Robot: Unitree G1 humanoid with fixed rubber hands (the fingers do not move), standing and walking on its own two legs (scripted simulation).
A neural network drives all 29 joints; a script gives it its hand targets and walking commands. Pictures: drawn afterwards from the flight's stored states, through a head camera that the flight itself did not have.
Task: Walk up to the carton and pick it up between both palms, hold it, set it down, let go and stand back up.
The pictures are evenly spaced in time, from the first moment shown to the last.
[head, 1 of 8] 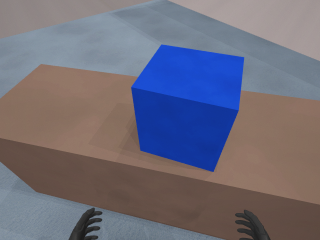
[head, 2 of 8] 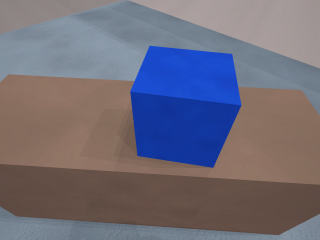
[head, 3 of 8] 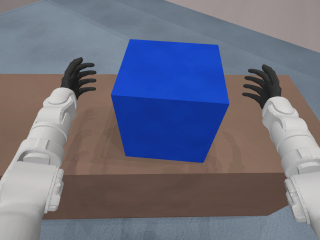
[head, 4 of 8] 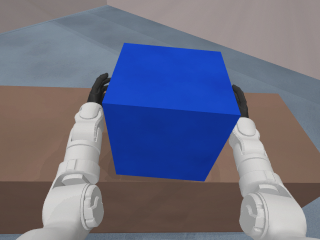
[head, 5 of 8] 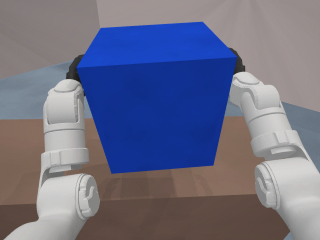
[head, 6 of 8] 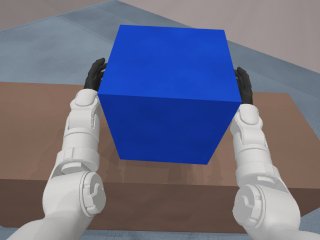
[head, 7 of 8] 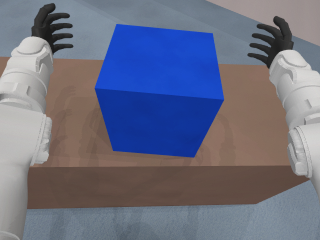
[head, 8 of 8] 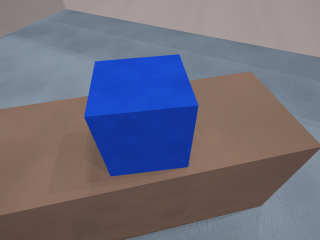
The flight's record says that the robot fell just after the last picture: no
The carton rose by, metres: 0.27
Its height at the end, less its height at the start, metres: +0.00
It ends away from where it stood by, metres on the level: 0.01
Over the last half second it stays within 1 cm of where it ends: yes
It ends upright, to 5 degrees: yes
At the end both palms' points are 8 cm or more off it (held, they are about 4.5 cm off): yes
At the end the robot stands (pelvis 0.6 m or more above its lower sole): yes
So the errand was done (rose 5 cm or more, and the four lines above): yes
